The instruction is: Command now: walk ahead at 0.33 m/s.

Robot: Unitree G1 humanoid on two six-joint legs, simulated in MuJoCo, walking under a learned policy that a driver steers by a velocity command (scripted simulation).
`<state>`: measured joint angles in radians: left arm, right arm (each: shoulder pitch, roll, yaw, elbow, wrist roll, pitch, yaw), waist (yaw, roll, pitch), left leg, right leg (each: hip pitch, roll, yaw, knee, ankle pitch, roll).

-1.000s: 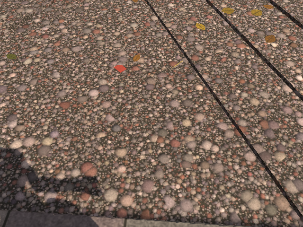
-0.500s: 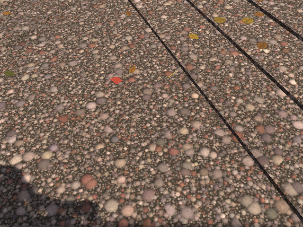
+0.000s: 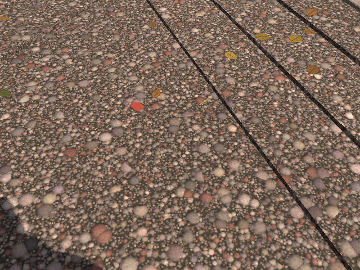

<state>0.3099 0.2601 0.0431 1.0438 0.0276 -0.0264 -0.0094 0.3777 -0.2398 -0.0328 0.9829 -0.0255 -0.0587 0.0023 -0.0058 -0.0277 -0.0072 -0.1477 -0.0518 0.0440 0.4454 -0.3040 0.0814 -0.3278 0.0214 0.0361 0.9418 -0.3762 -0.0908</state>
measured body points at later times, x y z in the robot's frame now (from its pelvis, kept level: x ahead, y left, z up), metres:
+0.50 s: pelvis +0.14 -0.01 +0.00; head +0.17 -0.02 +0.45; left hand +0.19 +0.22 -0.15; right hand +0.16 -0.24 -0.17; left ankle +0.10 +0.12 -0.70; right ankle +0.22 -0.06 -0.74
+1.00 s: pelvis +0.22 -0.01 +0.00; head +0.21 -0.03 +0.45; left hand +0.27 +0.24 -0.14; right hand +0.16 -0.25 -0.16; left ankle +0.16 +0.12 -0.74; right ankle +0.22 -0.09 -0.74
